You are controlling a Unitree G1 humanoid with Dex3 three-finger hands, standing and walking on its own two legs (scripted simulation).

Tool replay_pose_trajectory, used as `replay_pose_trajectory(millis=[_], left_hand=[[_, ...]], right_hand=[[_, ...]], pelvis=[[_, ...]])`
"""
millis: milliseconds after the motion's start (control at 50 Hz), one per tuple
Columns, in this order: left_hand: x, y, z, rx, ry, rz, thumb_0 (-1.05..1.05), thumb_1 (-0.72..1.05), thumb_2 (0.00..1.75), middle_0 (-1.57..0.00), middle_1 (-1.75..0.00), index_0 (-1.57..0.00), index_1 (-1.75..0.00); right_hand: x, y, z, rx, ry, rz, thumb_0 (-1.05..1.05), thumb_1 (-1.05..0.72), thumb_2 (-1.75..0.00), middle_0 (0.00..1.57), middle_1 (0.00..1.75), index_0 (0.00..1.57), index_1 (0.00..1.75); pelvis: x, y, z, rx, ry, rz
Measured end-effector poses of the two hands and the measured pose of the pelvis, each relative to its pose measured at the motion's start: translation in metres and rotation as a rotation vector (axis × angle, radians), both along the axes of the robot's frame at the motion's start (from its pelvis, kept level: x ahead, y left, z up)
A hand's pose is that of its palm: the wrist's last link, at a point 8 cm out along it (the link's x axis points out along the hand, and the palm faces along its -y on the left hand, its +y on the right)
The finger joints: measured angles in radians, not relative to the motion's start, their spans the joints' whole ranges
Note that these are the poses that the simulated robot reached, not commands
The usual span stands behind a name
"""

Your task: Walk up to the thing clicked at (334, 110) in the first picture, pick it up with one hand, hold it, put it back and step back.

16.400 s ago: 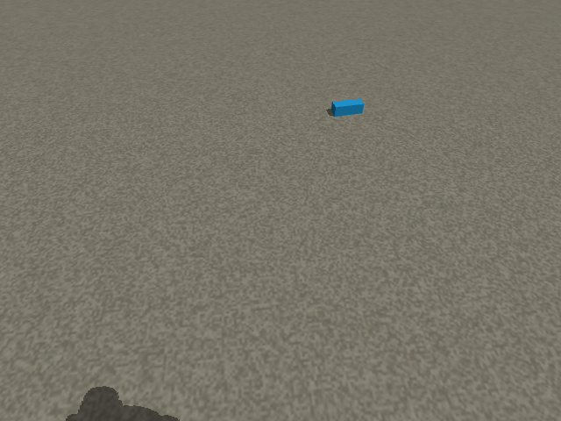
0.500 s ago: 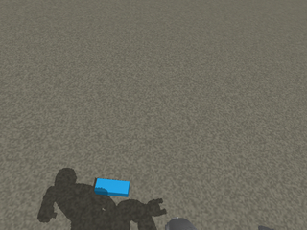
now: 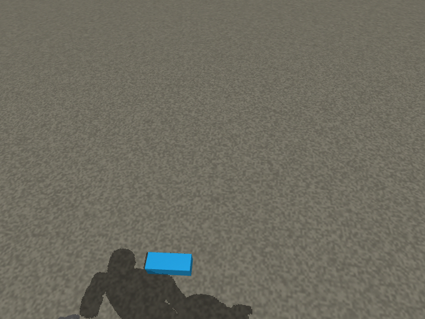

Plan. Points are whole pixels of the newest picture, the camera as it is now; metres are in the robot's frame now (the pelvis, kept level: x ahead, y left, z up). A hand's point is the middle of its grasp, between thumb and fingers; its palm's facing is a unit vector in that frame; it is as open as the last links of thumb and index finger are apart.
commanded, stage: walk up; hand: left
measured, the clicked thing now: (169, 263) +0.47 +0.23 -0.72
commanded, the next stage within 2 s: stand in 1.98 s
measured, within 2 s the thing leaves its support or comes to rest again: neither
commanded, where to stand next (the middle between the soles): +0.09 +0.00 m, yaw -1 degrees
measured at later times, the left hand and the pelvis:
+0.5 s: hand out of the picture +0.13 +0.24 -0.13, palm faces -0.04 -0.94 -0.34, open 7.4 cm; pelvis +0.01 +0.00 +0.01, yaw +0 degrees
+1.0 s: hand out of the picture +0.09 +0.25 -0.11, palm faces +0.01 -0.89 -0.46, open 7.4 cm; pelvis +0.06 -0.04 +0.02, yaw +1 degrees
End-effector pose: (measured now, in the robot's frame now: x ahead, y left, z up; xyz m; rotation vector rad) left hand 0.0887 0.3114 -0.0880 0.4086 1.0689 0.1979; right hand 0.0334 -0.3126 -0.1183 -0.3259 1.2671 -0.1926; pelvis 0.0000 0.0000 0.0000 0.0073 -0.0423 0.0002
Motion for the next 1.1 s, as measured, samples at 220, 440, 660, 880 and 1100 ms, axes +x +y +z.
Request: replay_pose_trajectory(millis=[220, 440, 660, 880, 1100], left_hand=[[-0.001, 0.029, 0.003, 0.008, 0.084, 0.023, 0.01, 0.9, 0.9, -0.2, -0.3, -0.2, -0.3], [0.03, -0.012, -0.01, -0.052, 0.031, 0.008, 0.01, 0.9, 0.9, -0.2, -0.3, -0.2, -0.3], [0.03, -0.027, 0.001, -0.096, 0.024, -0.002, 0.0, 0.9, 0.9, -0.2, -0.3, -0.21, -0.3], [0.005, -0.029, 0.017, 0.015, 0.072, 0.076, 0.0, 0.9, 0.9, -0.2, -0.3, -0.21, -0.3], [0.001, -0.018, 0.007, 0.025, 0.143, 0.122, 0.01, 0.9, 0.9, -0.2, -0.3, -0.21, -0.3]], right_hand=[[-0.004, 0.013, 0.027, -0.024, -0.047, -0.029, 0.01, -0.9, -0.9, 0.2, 0.3, 0.2, 0.3], [0.034, 0.005, 0.01, -0.019, -0.077, -0.026, 0.01, -0.9, -0.9, 0.2, 0.3, 0.2, 0.3], [0.035, 0.001, 0.026, 0.018, -0.114, 0.013, 0.01, -0.9, -0.9, 0.2, 0.3, 0.2, 0.3], [0.049, -0.052, 0.014, -0.012, -0.003, 0.011, 0.01, -0.9, -0.9, 0.2, 0.3, 0.2, 0.3], [0.098, -0.027, 0.006, 0.004, -0.019, 0.036, 0.01, -0.91, -0.9, 0.2, 0.3, 0.2, 0.3]], pelvis=[[0.017, 0.012, 0.014, -0.007, -0.012, -0.017], [0.009, 0.002, 0.005, 0.008, -0.026, -0.002], [0.017, -0.011, 0.018, -0.001, -0.011, -0.005], [0.051, -0.04, 0.015, -0.007, -0.028, 0.016], [0.063, -0.026, 0.011, -0.002, -0.025, 0.027]])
